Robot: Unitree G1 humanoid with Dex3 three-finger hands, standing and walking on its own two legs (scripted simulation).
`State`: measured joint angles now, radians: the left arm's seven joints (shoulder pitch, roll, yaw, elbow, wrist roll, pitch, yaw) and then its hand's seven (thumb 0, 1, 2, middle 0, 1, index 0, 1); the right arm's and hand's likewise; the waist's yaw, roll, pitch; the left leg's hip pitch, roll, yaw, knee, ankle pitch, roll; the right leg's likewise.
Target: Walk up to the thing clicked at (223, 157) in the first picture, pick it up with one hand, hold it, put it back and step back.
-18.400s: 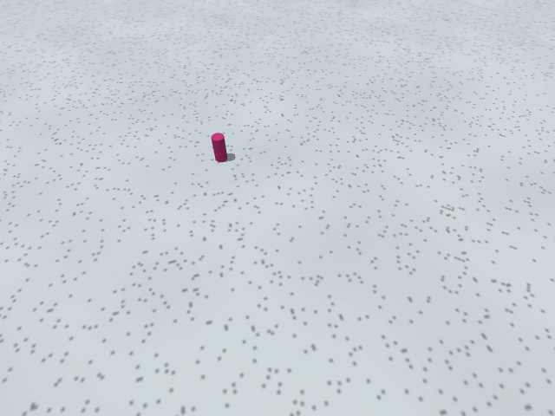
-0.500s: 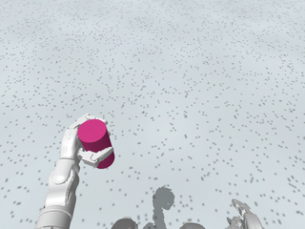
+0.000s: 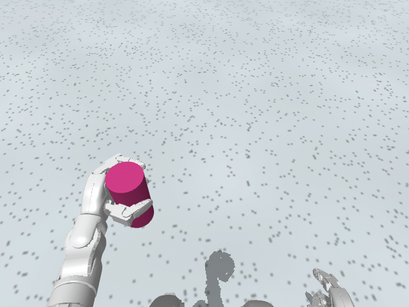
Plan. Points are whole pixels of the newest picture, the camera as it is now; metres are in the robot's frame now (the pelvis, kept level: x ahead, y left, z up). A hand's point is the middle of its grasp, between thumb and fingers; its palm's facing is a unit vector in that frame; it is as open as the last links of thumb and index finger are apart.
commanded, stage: hold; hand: left
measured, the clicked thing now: (132, 197) +0.32 +0.17 +0.01
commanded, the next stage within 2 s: crouch in 1.44 s
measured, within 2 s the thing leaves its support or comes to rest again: neither
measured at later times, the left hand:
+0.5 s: hand (132, 189) +0.33 +0.16 +0.03, palm faces -0.01 -1.00 -0.02, open 9.5 cm
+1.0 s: hand (129, 190) +0.32 +0.17 +0.03, palm faces -0.02 -1.00 -0.03, open 9.5 cm
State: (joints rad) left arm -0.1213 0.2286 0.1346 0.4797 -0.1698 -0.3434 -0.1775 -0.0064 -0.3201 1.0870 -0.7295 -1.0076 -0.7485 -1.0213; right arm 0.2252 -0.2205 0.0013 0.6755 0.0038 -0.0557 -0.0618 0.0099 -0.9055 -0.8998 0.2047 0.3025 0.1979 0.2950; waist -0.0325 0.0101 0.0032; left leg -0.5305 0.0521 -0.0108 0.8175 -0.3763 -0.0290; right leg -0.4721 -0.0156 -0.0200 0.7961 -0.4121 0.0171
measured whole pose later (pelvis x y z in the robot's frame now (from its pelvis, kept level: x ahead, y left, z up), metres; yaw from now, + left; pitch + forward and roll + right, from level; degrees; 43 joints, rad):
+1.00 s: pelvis +0.00 +0.00 +0.00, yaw +0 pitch +5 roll -1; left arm -0.12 0.22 0.13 0.49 -0.17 -0.35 -0.16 -0.01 -0.32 1.09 -0.73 -1.00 -0.75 -1.02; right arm 0.22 -0.22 0.00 0.68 0.01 -0.05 -0.06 0.01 -0.91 -0.90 0.20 0.30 0.20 0.29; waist -0.03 0.01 -0.01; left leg -0.52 0.05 -0.01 0.82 -0.38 -0.02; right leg -0.46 -0.02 -0.02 0.79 -0.41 0.02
